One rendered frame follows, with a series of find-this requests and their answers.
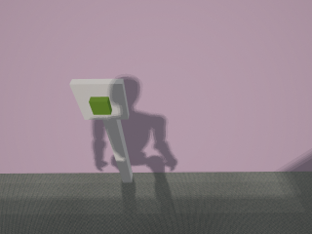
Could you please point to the button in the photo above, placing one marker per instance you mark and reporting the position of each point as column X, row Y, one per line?
column 100, row 105

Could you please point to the panel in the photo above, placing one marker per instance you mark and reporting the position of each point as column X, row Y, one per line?
column 83, row 90

